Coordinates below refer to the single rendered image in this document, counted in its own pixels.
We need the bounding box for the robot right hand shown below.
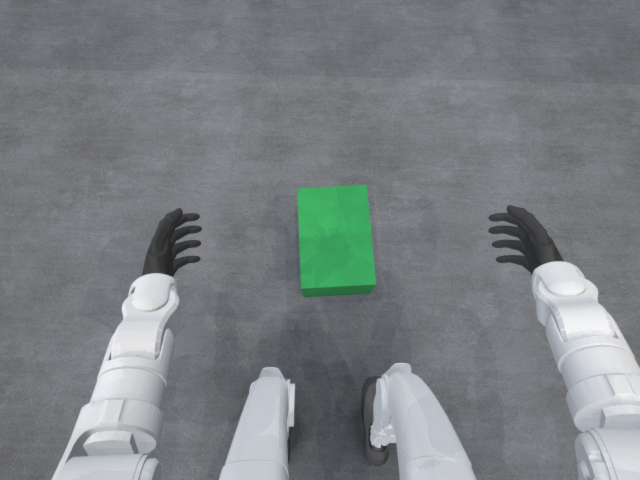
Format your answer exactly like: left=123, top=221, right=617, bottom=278
left=488, top=205, right=564, bottom=275

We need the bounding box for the robot left hand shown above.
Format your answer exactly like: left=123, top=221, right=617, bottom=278
left=142, top=208, right=202, bottom=277

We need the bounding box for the robot right upper arm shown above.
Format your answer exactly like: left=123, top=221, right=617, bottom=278
left=575, top=428, right=640, bottom=480

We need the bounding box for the carton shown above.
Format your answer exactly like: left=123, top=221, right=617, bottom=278
left=297, top=185, right=376, bottom=297

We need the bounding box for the robot left foot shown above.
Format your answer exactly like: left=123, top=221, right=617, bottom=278
left=287, top=427, right=292, bottom=464

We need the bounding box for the robot left upper arm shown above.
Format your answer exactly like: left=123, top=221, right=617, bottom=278
left=56, top=454, right=161, bottom=480

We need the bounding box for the robot left forearm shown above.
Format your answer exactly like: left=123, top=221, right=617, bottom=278
left=51, top=273, right=182, bottom=480

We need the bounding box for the robot right shin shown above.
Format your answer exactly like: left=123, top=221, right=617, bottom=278
left=370, top=363, right=412, bottom=446

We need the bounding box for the robot right forearm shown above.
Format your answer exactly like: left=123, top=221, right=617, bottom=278
left=531, top=261, right=640, bottom=433

